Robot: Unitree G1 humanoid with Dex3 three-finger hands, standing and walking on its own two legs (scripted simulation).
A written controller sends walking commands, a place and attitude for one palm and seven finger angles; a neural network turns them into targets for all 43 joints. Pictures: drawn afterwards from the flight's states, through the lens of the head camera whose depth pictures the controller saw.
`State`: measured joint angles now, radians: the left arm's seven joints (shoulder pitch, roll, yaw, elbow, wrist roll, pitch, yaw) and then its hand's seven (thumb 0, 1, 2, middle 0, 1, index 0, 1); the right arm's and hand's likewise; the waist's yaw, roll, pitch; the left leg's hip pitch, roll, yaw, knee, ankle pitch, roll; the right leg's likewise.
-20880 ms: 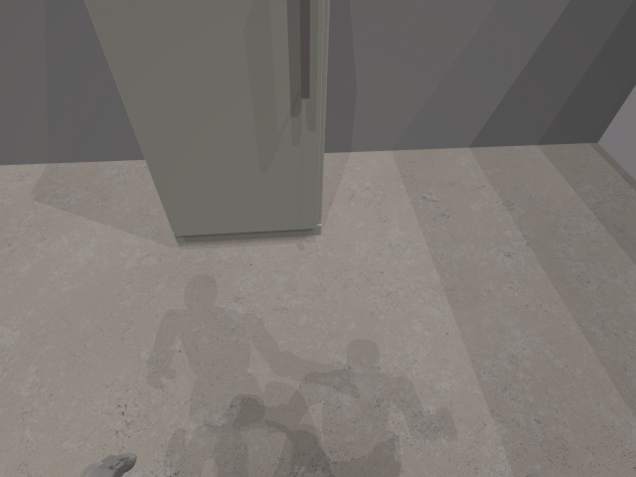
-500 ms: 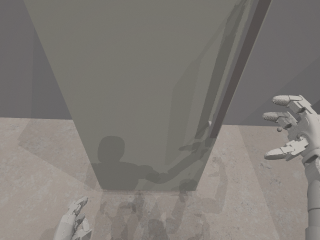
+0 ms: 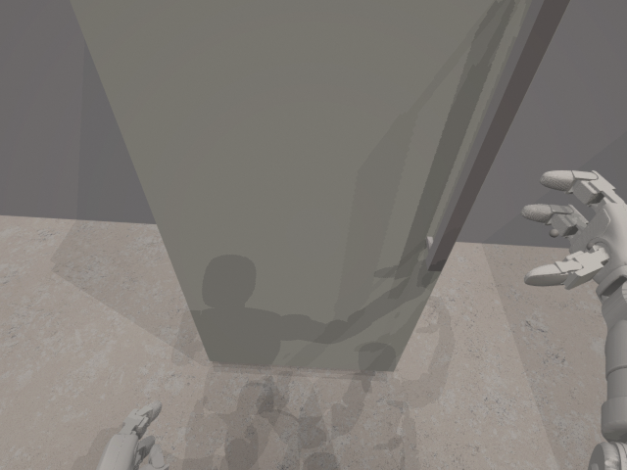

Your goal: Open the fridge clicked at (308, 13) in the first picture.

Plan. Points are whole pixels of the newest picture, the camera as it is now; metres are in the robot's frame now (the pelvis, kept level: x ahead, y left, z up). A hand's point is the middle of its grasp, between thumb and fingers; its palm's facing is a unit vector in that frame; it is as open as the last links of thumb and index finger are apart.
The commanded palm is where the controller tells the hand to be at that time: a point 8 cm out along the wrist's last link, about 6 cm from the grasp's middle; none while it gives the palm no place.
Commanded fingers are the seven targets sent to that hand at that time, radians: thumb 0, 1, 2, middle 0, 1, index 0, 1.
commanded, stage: move the hooked fingers beside the handle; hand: right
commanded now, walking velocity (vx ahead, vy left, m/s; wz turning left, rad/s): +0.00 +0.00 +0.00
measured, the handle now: (476, 148) +0.51 -0.19 +0.18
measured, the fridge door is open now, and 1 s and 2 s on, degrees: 0 0 0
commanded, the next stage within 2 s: feel for the door with the fingertips in 1.30 s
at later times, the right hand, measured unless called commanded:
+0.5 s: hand (531, 195) +0.44 -0.26 +0.15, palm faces +0.00 +1.00 -0.02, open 14.0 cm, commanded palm +0.42 -0.30 +0.14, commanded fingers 0.00 0.50 -0.30 0.30 1.20 0.30 1.20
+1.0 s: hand (533, 194) +0.45 -0.26 +0.15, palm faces +0.00 +1.00 +0.01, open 14.0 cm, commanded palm +0.43 -0.31 +0.14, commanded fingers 0.00 0.50 -0.30 0.30 1.20 0.30 1.20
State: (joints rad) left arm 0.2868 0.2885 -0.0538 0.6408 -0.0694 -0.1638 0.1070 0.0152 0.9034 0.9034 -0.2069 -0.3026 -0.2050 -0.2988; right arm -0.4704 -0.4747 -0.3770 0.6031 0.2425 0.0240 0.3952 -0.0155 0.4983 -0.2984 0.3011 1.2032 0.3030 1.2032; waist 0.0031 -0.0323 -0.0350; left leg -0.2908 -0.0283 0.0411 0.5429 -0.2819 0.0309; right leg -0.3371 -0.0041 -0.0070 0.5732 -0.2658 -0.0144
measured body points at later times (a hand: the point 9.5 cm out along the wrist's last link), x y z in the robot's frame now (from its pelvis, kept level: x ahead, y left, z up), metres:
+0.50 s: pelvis +0.00 -0.01 -0.01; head +0.04 -0.01 +0.44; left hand +0.05 +0.27 -0.11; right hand +0.44 -0.31 +0.15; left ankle +0.00 +0.10 -0.73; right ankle +0.02 -0.11 -0.73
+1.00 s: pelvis +0.01 -0.02 -0.01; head +0.05 -0.03 +0.44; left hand +0.07 +0.25 -0.11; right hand +0.45 -0.32 +0.15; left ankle +0.00 +0.10 -0.73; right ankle +0.02 -0.11 -0.73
